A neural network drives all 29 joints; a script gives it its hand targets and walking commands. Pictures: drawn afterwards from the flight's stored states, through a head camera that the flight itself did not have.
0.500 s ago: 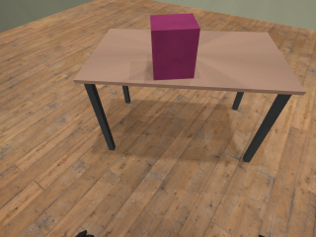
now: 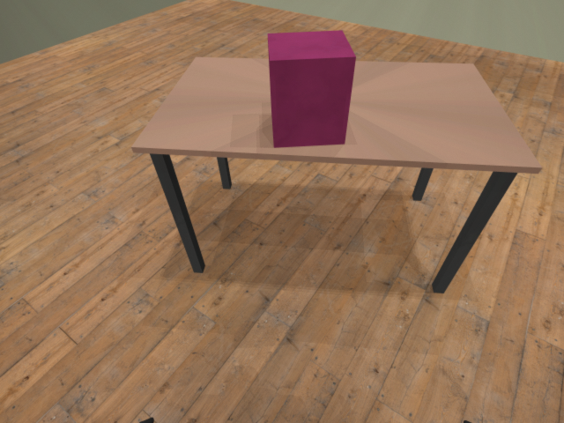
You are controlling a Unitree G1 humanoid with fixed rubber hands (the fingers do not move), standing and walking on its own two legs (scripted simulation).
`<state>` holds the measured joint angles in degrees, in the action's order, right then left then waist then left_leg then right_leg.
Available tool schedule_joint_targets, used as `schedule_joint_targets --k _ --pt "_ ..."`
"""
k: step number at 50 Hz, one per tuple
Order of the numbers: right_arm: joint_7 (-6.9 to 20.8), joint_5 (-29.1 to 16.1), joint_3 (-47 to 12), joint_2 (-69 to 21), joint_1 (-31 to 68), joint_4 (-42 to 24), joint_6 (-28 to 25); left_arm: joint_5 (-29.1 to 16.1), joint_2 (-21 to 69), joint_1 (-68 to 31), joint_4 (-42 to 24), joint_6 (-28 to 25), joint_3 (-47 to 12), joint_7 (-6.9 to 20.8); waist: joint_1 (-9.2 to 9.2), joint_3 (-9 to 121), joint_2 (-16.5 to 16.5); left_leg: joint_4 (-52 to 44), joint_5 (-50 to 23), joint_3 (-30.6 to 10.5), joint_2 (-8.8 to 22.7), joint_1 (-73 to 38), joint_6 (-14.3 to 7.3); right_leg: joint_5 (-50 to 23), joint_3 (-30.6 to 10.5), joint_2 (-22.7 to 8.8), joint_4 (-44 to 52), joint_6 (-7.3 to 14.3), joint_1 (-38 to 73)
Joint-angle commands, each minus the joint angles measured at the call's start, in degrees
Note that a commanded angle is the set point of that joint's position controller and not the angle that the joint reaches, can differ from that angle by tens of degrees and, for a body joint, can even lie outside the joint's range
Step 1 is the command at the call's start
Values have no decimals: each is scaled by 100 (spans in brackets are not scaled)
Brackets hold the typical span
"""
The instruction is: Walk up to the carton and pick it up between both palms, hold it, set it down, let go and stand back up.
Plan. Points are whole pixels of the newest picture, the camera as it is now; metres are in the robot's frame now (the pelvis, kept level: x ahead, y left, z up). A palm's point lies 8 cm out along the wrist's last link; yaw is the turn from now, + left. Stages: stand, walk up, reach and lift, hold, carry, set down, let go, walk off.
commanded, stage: stand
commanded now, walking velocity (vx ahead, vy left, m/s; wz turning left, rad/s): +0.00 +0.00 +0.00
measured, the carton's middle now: (307, 90) +0.94 -0.03 +0.03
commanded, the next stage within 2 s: walk up in 1.24 s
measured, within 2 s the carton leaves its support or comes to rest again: neither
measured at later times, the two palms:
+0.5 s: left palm out of the picture +0.09 +0.25 -0.10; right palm out of the picture +0.08 -0.26 -0.10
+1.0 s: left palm out of the picture +0.10 +0.25 -0.10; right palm out of the picture +0.08 -0.26 -0.10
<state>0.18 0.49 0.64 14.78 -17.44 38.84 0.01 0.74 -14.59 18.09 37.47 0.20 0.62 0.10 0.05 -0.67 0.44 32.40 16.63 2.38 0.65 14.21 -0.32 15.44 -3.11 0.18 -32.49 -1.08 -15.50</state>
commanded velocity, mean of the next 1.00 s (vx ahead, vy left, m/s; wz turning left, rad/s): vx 0.00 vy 0.00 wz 0.00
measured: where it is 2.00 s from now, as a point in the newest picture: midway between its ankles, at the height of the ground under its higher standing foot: outside the picture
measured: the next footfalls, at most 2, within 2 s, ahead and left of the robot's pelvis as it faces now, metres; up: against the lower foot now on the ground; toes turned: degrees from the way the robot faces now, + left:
right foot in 1.70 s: +0.13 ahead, -0.17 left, +0.00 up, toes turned -5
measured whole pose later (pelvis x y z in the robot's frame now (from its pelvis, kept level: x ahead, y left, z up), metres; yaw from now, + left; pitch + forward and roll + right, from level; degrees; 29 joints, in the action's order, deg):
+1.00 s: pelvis +0.01 +0.00 +0.00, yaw -1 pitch -1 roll +0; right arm 0.0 0.4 0.1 15.5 -17.8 40.5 0.3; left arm 0.6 -15.1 18.5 38.6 0.2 0.1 -0.2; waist 0.2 -1.0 0.5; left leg 31.6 17.0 3.3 1.0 13.5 -0.3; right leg 15.3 -4.5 0.6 -31.7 -1.3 -15.4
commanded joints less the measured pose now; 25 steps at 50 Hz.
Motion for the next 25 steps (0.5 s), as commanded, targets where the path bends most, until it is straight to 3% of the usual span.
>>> schedule_joint_targets --k 1,6,7,11,12,14,16,18,19,25 --pt "-32 -2 206 700 -20 -441 -139 13 -669 -2 -405 -146 218 -20 -3 -116 -117 -834 84 -675 488 193 -168 -130 -444 -366 576 240 -103" --pt "-40 14 205 707 11 -454 -123 3 -672 46 -355 -169 188 -37 20 78 10 -713 -63 -619 502 -33 -191 -273 -447 -387 586 225 -158" --pt "-36 15 203 725 7 -453 -116 8 -665 12 -393 -164 180 -36 32 37 -137 -724 -36 -618 487 38 -179 -321 -470 -400 581 243 -124" --pt "-34 1 186 711 -48 -416 -116 -11 -731 -12 -350 -159 201 -41 31 -36 147 -663 -298 -592 482 -39 -175 -451 -493 -409 569 247 -219" --pt "-37 8 194 727 -65 -356 -112 1 -708 52 -333 -163 209 -40 22 99 23 -616 -318 -555 467 -137 -158 -469 -497 -428 574 252 -118" --pt "-42 3 190 734 -93 -342 -105 -3 -718 129 -301 -155 187 -42 5 61 134 -633 -269 -555 473 -169 -174 -354 -502 -386 613 242 -276" --pt "-45 -2 198 735 -61 -357 -85 -1 -728 85 -322 -136 191 -39 44 -90 26 -707 -18 -564 483 -74 -151 -109 -515 -362 639 239 -350" --pt "-48 6 200 740 -91 -334 -77 -9 -727 67 -319 -137 190 -43 54 -52 -75 -691 -43 -528 467 -45 -151 -160 -537 -397 660 249 -308" --pt "-47 -5 203 736 -98 -314 -83 -7 -715 36 -349 -132 192 -52 32 -218 107 -733 -4 -580 487 93 -147 -153 -521 -377 650 237 -334" --pt "-47 -15 177 759 -70 -308 -119 4 -714 141 -326 -149 179 -48 -3 41 -58 -763 -112 -590 508 26 -177 -437 -529 -371 540 255 -81"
